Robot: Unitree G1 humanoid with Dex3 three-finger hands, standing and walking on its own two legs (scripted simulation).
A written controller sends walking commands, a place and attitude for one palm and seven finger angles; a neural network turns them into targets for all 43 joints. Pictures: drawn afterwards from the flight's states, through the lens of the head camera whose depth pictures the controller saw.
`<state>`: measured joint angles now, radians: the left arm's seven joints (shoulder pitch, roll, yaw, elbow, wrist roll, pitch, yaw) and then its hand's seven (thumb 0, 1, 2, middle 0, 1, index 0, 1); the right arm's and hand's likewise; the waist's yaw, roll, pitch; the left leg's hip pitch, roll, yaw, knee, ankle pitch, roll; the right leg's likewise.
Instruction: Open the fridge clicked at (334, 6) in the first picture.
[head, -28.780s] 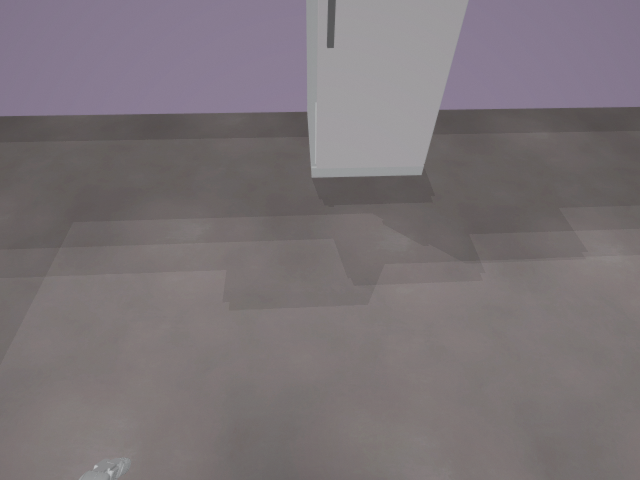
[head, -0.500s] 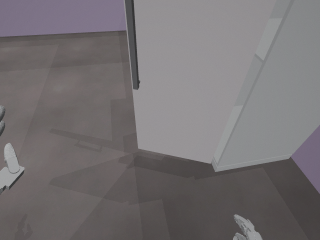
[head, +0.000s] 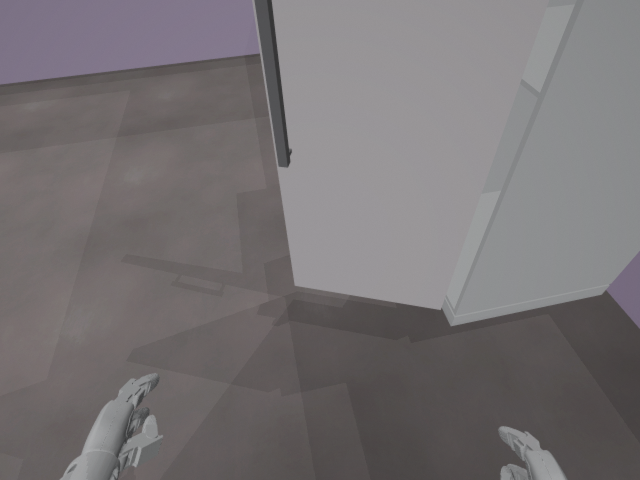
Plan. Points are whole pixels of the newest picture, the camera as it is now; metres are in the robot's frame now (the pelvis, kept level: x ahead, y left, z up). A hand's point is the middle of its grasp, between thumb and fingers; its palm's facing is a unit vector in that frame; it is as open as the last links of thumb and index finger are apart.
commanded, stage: let the arm hang, fingers relaxed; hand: left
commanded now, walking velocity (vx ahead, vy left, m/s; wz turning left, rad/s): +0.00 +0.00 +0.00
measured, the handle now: (276, 79) +0.84 +0.13 +0.11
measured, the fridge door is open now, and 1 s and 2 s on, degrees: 66 66 66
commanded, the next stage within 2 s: look to check the result in 0.92 s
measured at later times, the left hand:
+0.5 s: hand out of the picture +0.00 +0.25 -0.15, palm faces -0.01 -0.95 -0.31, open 7.4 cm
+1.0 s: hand out of the picture +0.12 +0.25 -0.14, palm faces -0.05 -0.94 -0.33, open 7.4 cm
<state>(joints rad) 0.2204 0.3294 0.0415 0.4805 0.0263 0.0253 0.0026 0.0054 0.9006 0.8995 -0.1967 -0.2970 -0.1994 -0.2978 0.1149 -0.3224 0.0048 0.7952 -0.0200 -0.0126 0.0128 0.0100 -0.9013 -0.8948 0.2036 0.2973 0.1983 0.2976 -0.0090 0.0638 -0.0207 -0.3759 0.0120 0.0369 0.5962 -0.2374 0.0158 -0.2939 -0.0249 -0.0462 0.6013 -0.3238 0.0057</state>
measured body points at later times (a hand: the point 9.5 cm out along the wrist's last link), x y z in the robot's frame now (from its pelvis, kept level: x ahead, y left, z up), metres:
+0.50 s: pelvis +0.00 +0.01 +0.01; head +0.02 +0.01 +0.46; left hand +0.00 +0.30 -0.13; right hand +0.02 -0.26 -0.13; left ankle +0.05 +0.11 -0.73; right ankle +0.00 -0.12 -0.73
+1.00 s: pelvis +0.03 +0.01 +0.02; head +0.04 +0.01 +0.47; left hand +0.13 +0.30 -0.11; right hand +0.12 -0.30 -0.11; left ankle +0.05 +0.11 -0.73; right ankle +0.00 -0.12 -0.73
